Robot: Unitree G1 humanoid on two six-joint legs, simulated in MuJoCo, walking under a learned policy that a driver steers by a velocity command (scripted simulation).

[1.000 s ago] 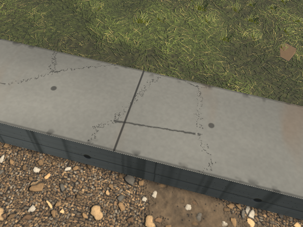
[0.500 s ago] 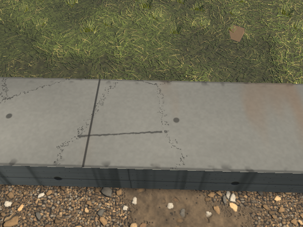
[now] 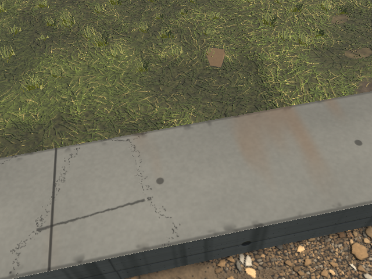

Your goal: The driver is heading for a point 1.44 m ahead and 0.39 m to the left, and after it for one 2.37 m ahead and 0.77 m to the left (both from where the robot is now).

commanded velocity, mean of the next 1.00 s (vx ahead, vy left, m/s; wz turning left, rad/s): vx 0.47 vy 0.00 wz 0.40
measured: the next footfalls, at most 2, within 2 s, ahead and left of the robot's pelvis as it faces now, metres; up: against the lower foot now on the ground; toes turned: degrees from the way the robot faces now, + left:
left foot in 0.18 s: +0.21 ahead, +0.15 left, +0.00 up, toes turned +4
right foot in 0.62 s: +0.42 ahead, +0.00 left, +0.00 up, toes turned +19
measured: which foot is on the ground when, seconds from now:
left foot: up 0.00-0.16, down 0.18-0.64, up 0.66-1.00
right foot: down 0.00-0.20, up 0.22-0.60, down 0.62-1.00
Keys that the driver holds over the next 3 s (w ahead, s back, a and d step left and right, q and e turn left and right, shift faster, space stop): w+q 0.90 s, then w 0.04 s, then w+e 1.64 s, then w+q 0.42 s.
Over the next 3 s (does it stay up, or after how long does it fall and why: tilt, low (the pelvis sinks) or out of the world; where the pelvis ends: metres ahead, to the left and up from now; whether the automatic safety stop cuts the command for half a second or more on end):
stays up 1.42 0.36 0.18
